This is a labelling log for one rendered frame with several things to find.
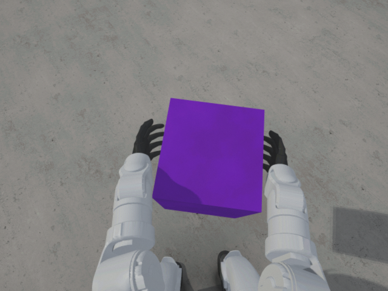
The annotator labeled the carton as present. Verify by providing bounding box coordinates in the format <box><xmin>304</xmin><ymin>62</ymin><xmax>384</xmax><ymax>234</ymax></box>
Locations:
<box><xmin>152</xmin><ymin>98</ymin><xmax>264</xmax><ymax>218</ymax></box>

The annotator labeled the robot right forearm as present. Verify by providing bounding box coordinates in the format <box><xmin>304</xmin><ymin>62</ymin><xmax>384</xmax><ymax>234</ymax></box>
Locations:
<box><xmin>264</xmin><ymin>164</ymin><xmax>329</xmax><ymax>286</ymax></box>

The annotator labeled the robot left thigh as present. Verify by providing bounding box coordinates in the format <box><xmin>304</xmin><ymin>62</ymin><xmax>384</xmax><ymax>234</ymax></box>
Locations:
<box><xmin>160</xmin><ymin>262</ymin><xmax>182</xmax><ymax>291</ymax></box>

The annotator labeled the left robot hand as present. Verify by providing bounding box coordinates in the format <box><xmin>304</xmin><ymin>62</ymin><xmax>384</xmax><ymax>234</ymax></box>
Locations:
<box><xmin>132</xmin><ymin>119</ymin><xmax>164</xmax><ymax>160</ymax></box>

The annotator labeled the robot left upper arm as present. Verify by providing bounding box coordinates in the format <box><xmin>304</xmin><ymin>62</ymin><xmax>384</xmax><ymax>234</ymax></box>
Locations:
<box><xmin>92</xmin><ymin>249</ymin><xmax>165</xmax><ymax>291</ymax></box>

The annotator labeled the right robot hand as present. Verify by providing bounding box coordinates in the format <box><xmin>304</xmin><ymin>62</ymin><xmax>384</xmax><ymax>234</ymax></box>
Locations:
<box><xmin>263</xmin><ymin>130</ymin><xmax>288</xmax><ymax>173</ymax></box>

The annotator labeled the robot right upper arm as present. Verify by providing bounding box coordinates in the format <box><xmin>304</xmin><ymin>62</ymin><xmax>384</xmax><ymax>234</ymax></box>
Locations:
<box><xmin>258</xmin><ymin>262</ymin><xmax>330</xmax><ymax>291</ymax></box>

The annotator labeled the robot left forearm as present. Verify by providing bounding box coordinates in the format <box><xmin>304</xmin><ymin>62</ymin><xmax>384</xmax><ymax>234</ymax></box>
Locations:
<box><xmin>92</xmin><ymin>153</ymin><xmax>155</xmax><ymax>291</ymax></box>

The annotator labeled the robot left shin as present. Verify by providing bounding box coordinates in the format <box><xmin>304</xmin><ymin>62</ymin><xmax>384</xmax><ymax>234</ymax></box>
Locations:
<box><xmin>161</xmin><ymin>257</ymin><xmax>177</xmax><ymax>265</ymax></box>

